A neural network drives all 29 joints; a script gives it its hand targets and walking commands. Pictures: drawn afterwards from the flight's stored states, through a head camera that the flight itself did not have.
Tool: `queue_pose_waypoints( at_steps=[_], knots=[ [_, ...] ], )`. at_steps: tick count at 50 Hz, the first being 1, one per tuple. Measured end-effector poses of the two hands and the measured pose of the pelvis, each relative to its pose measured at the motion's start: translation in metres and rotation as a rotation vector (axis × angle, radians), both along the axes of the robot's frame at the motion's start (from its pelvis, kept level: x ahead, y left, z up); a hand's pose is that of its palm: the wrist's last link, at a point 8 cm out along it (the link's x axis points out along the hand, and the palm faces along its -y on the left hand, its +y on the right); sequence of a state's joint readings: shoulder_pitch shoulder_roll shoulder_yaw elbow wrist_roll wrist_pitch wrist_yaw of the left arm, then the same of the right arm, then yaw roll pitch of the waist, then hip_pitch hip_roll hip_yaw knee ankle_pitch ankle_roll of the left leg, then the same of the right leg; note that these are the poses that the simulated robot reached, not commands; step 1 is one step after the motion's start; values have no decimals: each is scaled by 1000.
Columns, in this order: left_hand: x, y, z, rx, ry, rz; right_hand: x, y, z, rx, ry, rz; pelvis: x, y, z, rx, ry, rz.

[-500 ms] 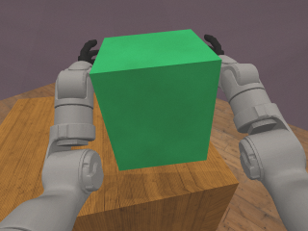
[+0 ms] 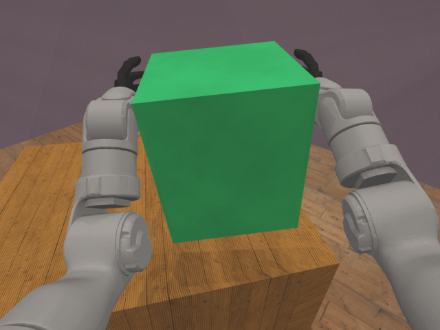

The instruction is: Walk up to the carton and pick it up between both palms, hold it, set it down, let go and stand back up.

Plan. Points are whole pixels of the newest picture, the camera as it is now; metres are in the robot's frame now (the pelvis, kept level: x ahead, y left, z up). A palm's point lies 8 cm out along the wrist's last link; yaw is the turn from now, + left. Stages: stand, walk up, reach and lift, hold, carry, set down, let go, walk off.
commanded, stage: hold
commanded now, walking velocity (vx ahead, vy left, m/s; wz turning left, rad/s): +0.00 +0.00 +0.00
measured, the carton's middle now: (224, 140) +0.34 -0.01 +0.25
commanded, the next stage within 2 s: none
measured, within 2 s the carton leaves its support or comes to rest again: neither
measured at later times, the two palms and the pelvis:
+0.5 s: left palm (122, 98) +0.37 +0.16 +0.31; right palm (305, 91) +0.37 -0.15 +0.32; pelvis +0.00 +0.00 +0.00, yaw +1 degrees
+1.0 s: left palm (118, 103) +0.37 +0.16 +0.30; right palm (298, 97) +0.38 -0.14 +0.31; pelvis +0.00 +0.00 +0.00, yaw +1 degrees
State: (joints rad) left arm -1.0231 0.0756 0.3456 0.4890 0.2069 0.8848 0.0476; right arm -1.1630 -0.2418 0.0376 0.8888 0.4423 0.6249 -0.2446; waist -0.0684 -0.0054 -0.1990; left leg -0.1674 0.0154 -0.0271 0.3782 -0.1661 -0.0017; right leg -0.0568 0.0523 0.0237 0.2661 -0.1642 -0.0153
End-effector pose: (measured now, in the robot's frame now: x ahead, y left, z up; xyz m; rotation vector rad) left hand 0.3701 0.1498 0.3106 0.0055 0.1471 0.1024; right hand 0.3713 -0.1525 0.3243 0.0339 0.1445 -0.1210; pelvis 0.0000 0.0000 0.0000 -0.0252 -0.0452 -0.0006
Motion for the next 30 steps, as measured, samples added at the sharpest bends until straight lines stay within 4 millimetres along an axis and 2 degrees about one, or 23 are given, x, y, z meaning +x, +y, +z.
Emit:
queue_pose_waypoints(
  at_steps=[14,30],
  knots=[
    [-2,3,6,-10,-8,5,0,2,2,-13,-2,15,2,-9,0,4,-8,17],
    [2,6,1,1,-10,-10,1,5,-2,-12,-1,3,2,-2,0,0,-1,10]
  ],
)
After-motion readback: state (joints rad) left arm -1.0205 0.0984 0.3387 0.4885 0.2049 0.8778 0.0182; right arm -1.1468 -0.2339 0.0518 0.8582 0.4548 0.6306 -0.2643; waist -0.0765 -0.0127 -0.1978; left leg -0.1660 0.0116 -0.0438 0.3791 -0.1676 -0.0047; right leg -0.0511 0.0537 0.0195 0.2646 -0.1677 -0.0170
